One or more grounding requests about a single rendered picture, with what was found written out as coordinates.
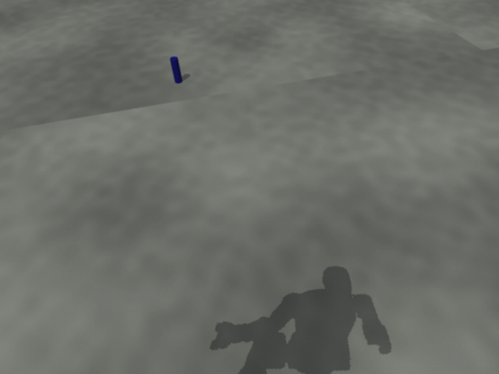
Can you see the can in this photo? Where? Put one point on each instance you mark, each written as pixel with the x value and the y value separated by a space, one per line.
pixel 176 69

